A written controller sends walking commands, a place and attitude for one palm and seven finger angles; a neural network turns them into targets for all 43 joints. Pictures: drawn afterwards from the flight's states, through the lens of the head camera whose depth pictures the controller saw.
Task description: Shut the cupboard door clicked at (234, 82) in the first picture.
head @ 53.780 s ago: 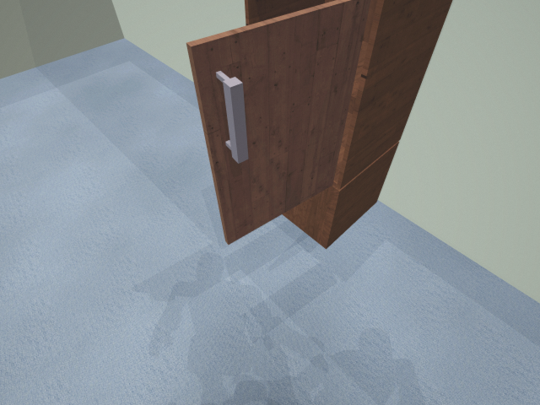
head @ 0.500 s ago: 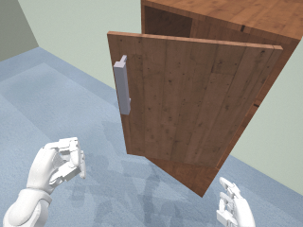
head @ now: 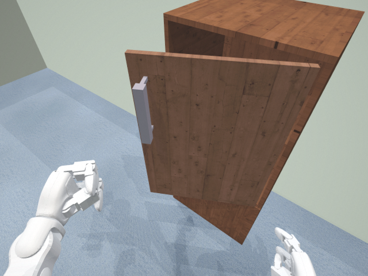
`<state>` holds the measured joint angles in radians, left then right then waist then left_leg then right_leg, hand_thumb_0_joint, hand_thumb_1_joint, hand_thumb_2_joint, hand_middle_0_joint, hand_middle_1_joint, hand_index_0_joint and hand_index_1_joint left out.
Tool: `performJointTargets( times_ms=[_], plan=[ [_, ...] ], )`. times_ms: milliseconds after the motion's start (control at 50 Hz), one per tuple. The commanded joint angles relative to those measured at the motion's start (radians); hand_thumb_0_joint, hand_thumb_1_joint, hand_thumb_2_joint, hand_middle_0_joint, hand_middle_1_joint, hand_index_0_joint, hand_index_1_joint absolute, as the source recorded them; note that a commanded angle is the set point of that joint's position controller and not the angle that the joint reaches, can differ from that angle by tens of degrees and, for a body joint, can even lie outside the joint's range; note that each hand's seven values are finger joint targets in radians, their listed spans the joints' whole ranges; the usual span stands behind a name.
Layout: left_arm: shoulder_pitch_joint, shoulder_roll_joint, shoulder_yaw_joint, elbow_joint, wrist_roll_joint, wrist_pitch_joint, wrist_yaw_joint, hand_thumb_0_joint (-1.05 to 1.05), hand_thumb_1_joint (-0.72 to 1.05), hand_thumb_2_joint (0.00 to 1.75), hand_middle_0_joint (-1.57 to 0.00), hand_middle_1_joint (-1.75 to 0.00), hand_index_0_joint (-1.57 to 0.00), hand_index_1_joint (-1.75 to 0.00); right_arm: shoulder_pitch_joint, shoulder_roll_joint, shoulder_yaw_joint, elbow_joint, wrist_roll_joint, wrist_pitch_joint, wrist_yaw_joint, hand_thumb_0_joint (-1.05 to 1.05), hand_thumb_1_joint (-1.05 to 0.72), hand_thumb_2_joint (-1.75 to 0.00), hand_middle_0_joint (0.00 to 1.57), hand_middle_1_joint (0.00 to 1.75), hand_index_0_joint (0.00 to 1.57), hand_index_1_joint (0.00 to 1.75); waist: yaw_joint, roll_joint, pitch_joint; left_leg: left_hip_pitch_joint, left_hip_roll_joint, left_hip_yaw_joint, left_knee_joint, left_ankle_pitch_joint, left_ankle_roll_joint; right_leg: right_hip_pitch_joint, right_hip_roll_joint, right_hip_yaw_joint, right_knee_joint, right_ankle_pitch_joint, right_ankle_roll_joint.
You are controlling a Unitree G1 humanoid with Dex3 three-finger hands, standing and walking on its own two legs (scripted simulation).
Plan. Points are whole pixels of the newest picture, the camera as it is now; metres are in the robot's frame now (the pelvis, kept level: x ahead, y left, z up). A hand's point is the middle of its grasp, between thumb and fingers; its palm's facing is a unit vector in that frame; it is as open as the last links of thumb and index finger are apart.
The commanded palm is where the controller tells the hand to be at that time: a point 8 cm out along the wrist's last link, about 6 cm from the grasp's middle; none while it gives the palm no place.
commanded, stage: raise the hand and make a fist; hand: left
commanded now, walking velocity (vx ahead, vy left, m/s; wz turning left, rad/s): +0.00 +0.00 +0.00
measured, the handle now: (146, 111) +0.48 +0.15 +0.12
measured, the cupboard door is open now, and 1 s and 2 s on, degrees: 28 28 28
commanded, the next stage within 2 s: bring the fist close to the handle in 0.08 s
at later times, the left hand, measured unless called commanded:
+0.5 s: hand (113, 174) +0.27 +0.17 +0.12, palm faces -0.02 -1.00 -0.05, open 3.1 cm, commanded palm +0.25 +0.22 +0.12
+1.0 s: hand (129, 150) +0.34 +0.16 +0.12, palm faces -0.03 -1.00 -0.02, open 3.1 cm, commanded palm +0.32 +0.20 +0.12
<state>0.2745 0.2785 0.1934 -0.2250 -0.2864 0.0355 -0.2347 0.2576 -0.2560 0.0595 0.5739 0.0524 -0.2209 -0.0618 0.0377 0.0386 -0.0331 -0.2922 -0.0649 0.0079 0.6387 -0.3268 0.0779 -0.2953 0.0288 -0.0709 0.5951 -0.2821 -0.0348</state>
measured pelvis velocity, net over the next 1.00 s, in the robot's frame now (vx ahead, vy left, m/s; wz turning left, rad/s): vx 0.01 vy -0.01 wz -0.01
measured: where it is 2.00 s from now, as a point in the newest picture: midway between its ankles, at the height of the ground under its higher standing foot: outside the picture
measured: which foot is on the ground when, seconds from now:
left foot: down 0.00-1.00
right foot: down 0.00-1.00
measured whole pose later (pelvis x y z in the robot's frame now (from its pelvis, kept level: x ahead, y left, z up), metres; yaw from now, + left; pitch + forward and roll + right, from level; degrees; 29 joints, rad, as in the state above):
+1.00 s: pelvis +0.01 -0.01 +0.00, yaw -1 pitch +1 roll -1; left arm -0.17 0.27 0.16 0.18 -0.24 0.02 -0.18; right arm 0.23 -0.25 0.06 0.61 0.06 -0.17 -0.06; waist 0.01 0.03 -0.02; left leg -0.32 -0.06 0.02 0.64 -0.33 0.07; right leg -0.34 0.04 -0.06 0.61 -0.29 -0.05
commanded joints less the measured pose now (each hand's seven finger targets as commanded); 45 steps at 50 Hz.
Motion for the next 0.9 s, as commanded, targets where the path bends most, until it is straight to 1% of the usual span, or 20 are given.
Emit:
performJointTargets(
  times_ms=[0,40,160,200,280,300,360,380,400,440,500,520,580,600,620,680,760,800,820,880],
  plan=[
    [-0.170,0.165,0.096,-0.221,-0.013,-0.096,0.013,0.00,0.90,0.90,-1.30,-1.50,-1.30,-1.50,-0.122,-0.112,-0.042,-0.164,0.001,-0.067,-0.013,0.00,-0.90,-0.90,0.20,0.30,0.20,0.30,0.002,0.017,-0.086,0.008,0.064,-0.098,-0.145,0.091,-0.064,0.024,-0.013,0.033,-0.094,0.051,-0.002],
    [-0.167,0.141,0.075,-0.216,-0.014,-0.097,0.006,0.00,0.90,0.90,-1.30,-1.50,-1.30,-1.50,-0.124,-0.110,-0.042,-0.166,0.003,-0.067,-0.014,0.00,-0.90,-0.90,0.20,0.30,0.20,0.30,-0.004,0.014,-0.094,0.010,0.062,-0.092,-0.140,0.097,-0.059,0.024,-0.015,0.035,-0.096,0.052,0.001],
    [-0.163,0.143,0.083,-0.196,-0.028,-0.096,-0.006,0.00,0.90,0.90,-1.30,-1.50,-1.30,-1.50,-0.134,-0.109,-0.041,-0.166,0.004,-0.076,-0.017,0.00,-0.90,-0.90,0.20,0.30,0.20,0.30,-0.002,-0.017,-0.083,-0.014,0.054,-0.079,-0.123,0.083,-0.048,0.035,-0.025,0.059,-0.115,0.024,0.007],
    [-0.227,0.185,0.106,-0.163,-0.028,-0.100,-0.004,0.00,0.90,0.90,-1.30,-1.50,-1.30,-1.50,-0.130,-0.118,-0.044,-0.149,0.004,-0.072,-0.022,0.00,-0.90,-0.90,0.20,0.30,0.20,0.30,-0.014,-0.050,-0.070,-0.033,0.053,-0.073,-0.105,0.070,-0.042,0.030,-0.032,0.085,-0.130,-0.011,0.012],
    [-0.368,0.156,0.064,-0.108,-0.027,-0.103,-0.006,0.00,0.90,0.90,-1.30,-1.50,-1.30,-1.50,-0.144,-0.110,-0.038,-0.142,0.011,-0.072,-0.031,0.00,-0.90,-0.90,0.20,0.30,0.20,0.30,-0.030,-0.008,-0.064,-0.032,0.049,-0.071,-0.100,0.033,-0.040,0.009,-0.042,0.106,-0.144,-0.074,0.013],
    [-0.379,0.199,0.102,-0.096,-0.027,-0.105,-0.003,0.00,0.90,0.90,-1.30,-1.50,-1.30,-1.50,-0.143,-0.114,-0.043,-0.137,0.011,-0.074,-0.034,0.00,-0.90,-0.90,0.20,0.30,0.20,0.30,-0.022,-0.016,-0.085,-0.040,0.051,-0.067,-0.086,0.043,-0.041,0.029,-0.050,0.132,-0.149,-0.078,0.014],
    [-0.398,0.194,0.097,-0.038,-0.026,-0.102,-0.016,0.00,0.90,0.90,-1.30,-1.50,-1.30,-1.50,-0.145,-0.110,-0.041,-0.135,0.013,-0.070,-0.033,0.00,-0.90,-0.90,0.20,0.30,0.20,0.30,-0.013,-0.014,-0.113,-0.043,0.048,-0.059,-0.081,0.073,-0.041,0.055,-0.057,0.140,-0.144,-0.042,0.016],
    [-0.435,0.168,0.064,-0.035,-0.025,-0.101,-0.023,0.00,0.90,0.90,-1.30,-1.50,-1.30,-1.50,-0.146,-0.110,-0.038,-0.136,0.014,-0.070,-0.032,0.00,-0.90,-0.90,0.20,0.30,0.20,0.30,-0.021,-0.010,-0.118,-0.038,0.046,-0.058,-0.081,0.082,-0.040,0.058,-0.058,0.138,-0.138,-0.020,0.016],
    [-0.435,0.198,0.093,-0.004,-0.026,-0.095,-0.021,0.00,0.90,0.90,-1.30,-1.50,-1.30,-1.50,-0.143,-0.114,-0.041,-0.133,0.014,-0.069,-0.031,0.00,-0.90,-0.90,0.20,0.30,0.20,0.30,-0.014,-0.028,-0.120,-0.052,0.051,-0.061,-0.076,0.084,-0.043,0.066,-0.062,0.149,-0.135,-0.018,0.016],
    [-0.470,0.179,0.080,0.024,-0.024,-0.087,-0.018,0.00,0.90,0.90,-1.30,-1.50,-1.30,-1.50,-0.145,-0.111,-0.039,-0.134,0.015,-0.064,-0.030,0.00,-0.90,-0.90,0.20,0.30,0.20,0.30,-0.015,-0.028,-0.115,-0.052,0.050,-0.060,-0.083,0.091,-0.042,0.063,-0.060,0.139,-0.130,0.000,0.016],
    [-0.475,0.217,0.118,0.047,-0.018,-0.082,-0.008,0.00,0.90,0.90,-1.30,-1.50,-1.30,-1.50,-0.139,-0.118,-0.044,-0.136,0.013,-0.055,-0.025,0.00,-0.90,-0.90,0.20,0.30,0.20,0.30,-0.002,-0.056,-0.157,-0.054,0.049,-0.052,-0.074,0.126,-0.042,0.097,-0.064,0.148,-0.116,0.059,0.021],
    [-0.480,0.191,0.099,0.037,-0.014,-0.080,-0.007,0.00,0.90,0.90,-1.30,-1.50,-1.30,-1.50,-0.142,-0.111,-0.043,-0.146,0.013,-0.052,-0.021,0.00,-0.90,-0.90,0.20,0.30,0.20,0.30,0.001,-0.033,-0.170,-0.047,0.048,-0.046,-0.079,0.141,-0.041,0.099,-0.062,0.136,-0.106,0.084,0.020],
    [-0.523,0.200,0.109,0.065,-0.011,-0.081,0.004,0.00,0.90,0.90,-1.30,-1.50,-1.30,-1.50,-0.134,-0.115,-0.044,-0.141,0.014,-0.044,-0.019,0.00,-0.90,-0.90,0.20,0.30,0.20,0.30,-0.004,-0.029,-0.166,-0.036,0.048,-0.046,-0.085,0.161,-0.042,0.089,-0.050,0.113,-0.089,0.131,0.016],
    [-0.514,0.210,0.116,0.085,-0.008,-0.079,0.009,0.00,0.90,0.90,-1.30,-1.50,-1.30,-1.50,-0.130,-0.117,-0.046,-0.140,0.012,-0.041,-0.018,0.00,-0.90,-0.90,0.20,0.30,0.20,0.30,-0.003,-0.058,-0.160,-0.046,0.052,-0.046,-0.081,0.163,-0.041,0.090,-0.052,0.118,-0.091,0.134,0.019],
    [-0.538,0.187,0.096,0.082,-0.006,-0.081,0.010,0.00,0.90,0.90,-1.30,-1.50,-1.30,-1.50,-0.133,-0.115,-0.046,-0.142,0.013,-0.038,-0.017,0.00,-0.90,-0.90,0.20,0.30,0.20,0.30,-0.010,-0.056,-0.164,-0.042,0.049,-0.044,-0.084,0.158,-0.039,0.084,-0.051,0.117,-0.091,0.134,0.021],
    [-0.588,0.166,0.063,0.047,0.004,-0.095,0.019,0.00,0.90,0.90,-1.30,-1.50,-1.30,-1.50,-0.126,-0.113,-0.047,-0.144,0.014,-0.039,-0.015,0.00,-0.90,-0.90,0.20,0.30,0.20,0.30,-0.013,0.015,-0.194,0.013,0.050,-0.051,-0.095,0.180,-0.042,0.064,-0.036,0.081,-0.070,0.160,0.008],
    [-0.614,0.133,0.030,0.070,0.011,-0.097,0.030,0.00,0.90,0.90,-1.30,-1.50,-1.30,-1.50,-0.116,-0.115,-0.049,-0.136,0.012,-0.035,-0.011,0.00,-0.90,-0.90,0.20,0.30,0.20,0.30,-0.023,-0.011,-0.209,0.024,0.052,-0.053,-0.094,0.208,-0.043,0.058,-0.032,0.068,-0.059,0.197,0.010],
    [-0.629,0.187,0.072,0.132,0.018,-0.089,0.044,0.00,0.90,0.90,-1.30,-1.50,-1.30,-1.50,-0.110,-0.126,-0.051,-0.120,0.011,-0.022,-0.014,0.00,-0.90,-0.90,0.20,0.30,0.20,0.30,-0.028,-0.066,-0.177,0.001,0.055,-0.055,-0.093,0.189,-0.040,0.053,-0.033,0.076,-0.073,0.173,0.012],
    [-0.659,0.147,0.036,0.136,0.021,-0.084,0.044,0.00,0.90,0.90,-1.30,-1.50,-1.30,-1.50,-0.117,-0.120,-0.047,-0.125,0.012,-0.016,-0.012,0.00,-0.90,-0.90,0.20,0.30,0.20,0.30,-0.032,-0.045,-0.170,-0.001,0.053,-0.052,-0.100,0.171,-0.040,0.043,-0.036,0.077,-0.076,0.155,0.013],
    [-0.722,0.154,0.043,0.149,0.025,-0.082,0.056,0.00,0.90,0.90,-1.30,-1.50,-1.30,-1.50,-0.121,-0.119,-0.047,-0.125,0.013,-0.004,-0.012,0.00,-0.90,-0.90,0.20,0.30,0.20,0.30,-0.030,-0.015,-0.199,0.020,0.052,-0.056,-0.104,0.177,-0.044,0.044,-0.032,0.071,-0.071,0.156,0.006]
  ],
)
